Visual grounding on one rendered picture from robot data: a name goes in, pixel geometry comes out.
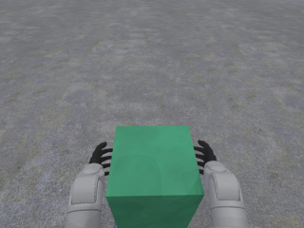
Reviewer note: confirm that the robot left forearm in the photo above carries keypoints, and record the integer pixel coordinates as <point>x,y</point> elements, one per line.
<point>85,200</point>

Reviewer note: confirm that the robot left hand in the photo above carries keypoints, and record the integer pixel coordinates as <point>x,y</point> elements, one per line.
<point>97,156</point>

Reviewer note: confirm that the robot right forearm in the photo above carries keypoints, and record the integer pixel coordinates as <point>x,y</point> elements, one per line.
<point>225,196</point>

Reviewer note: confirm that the robot right hand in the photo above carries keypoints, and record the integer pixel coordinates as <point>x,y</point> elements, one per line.
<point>208,154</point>

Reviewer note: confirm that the carton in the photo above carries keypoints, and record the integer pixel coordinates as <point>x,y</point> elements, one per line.
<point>154,179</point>

